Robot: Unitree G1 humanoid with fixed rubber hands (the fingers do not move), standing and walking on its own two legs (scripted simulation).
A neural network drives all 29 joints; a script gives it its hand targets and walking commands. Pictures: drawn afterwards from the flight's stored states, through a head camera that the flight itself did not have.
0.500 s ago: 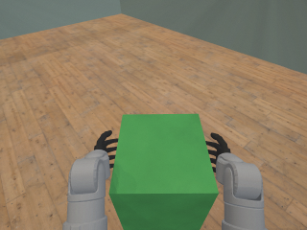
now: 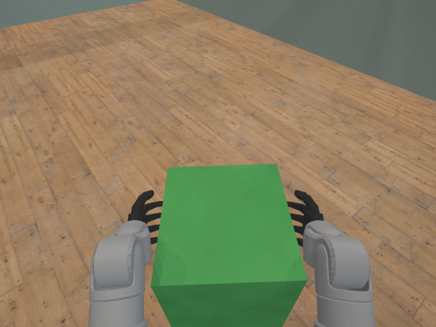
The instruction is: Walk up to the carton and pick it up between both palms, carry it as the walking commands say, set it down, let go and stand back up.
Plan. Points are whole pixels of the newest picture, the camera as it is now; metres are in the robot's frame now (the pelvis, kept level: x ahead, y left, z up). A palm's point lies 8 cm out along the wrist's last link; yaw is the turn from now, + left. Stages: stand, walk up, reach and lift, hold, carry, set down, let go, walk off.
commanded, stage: carry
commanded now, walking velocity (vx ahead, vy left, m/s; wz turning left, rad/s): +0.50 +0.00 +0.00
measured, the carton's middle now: (225, 251) +0.26 +0.01 +0.01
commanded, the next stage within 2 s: none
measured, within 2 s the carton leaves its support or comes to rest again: neither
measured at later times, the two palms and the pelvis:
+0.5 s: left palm (176, 131) +0.54 +0.12 +0.07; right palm (293, 129) +0.56 -0.17 +0.07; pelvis +0.28 -0.04 +0.00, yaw +3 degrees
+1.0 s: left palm (183, 67) +0.89 +0.15 +0.07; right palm (269, 68) +0.88 -0.14 +0.08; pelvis +0.61 +0.01 +0.00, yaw -1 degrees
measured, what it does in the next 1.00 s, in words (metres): walks ahead: right foot, then left foot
